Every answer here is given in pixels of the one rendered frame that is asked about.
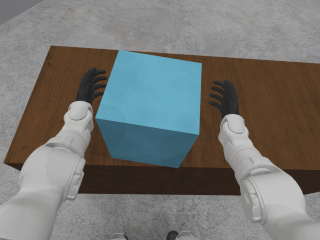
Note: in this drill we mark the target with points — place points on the robot left forearm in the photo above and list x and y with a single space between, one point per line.
74 136

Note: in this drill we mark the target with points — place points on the carton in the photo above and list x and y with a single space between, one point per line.
150 109

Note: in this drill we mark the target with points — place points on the left robot upper arm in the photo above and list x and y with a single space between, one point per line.
52 177

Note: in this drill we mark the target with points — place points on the pedestal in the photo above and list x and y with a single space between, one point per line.
278 100

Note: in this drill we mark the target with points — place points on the right robot upper arm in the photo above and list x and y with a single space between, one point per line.
275 202

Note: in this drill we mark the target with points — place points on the right robot shin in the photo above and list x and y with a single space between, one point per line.
184 233

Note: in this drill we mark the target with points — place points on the robot left hand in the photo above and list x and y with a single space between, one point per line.
87 87

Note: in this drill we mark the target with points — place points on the robot right hand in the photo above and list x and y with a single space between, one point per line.
229 101

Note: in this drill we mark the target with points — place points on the robot right forearm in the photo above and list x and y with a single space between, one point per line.
240 153

